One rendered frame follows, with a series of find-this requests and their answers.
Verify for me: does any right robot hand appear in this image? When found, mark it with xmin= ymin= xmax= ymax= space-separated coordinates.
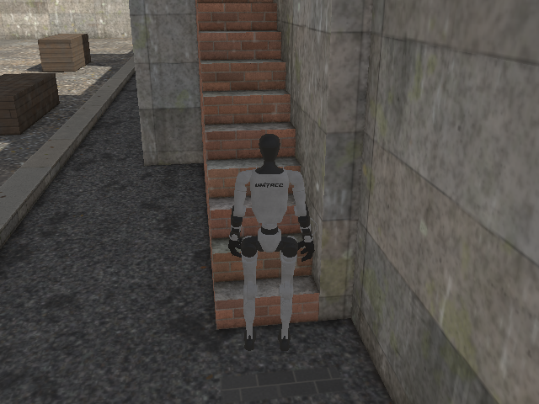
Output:
xmin=297 ymin=240 xmax=315 ymax=262

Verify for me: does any robot left upper arm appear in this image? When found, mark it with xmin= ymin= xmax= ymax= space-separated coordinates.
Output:
xmin=233 ymin=170 xmax=252 ymax=217

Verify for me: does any left robot hand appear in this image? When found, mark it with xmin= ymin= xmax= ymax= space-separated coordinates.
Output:
xmin=228 ymin=238 xmax=242 ymax=258

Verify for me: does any robot right forearm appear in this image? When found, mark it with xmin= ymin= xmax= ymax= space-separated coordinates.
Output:
xmin=298 ymin=205 xmax=313 ymax=242

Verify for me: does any robot left thigh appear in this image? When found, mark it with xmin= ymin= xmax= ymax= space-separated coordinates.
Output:
xmin=241 ymin=236 xmax=258 ymax=300

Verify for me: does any robot right upper arm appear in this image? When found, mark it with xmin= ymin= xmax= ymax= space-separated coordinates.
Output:
xmin=287 ymin=170 xmax=307 ymax=217

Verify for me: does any robot left foot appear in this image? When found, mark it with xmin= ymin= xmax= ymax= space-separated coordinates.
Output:
xmin=244 ymin=329 xmax=256 ymax=351

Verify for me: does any robot left forearm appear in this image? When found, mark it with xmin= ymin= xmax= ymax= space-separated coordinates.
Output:
xmin=229 ymin=206 xmax=243 ymax=241

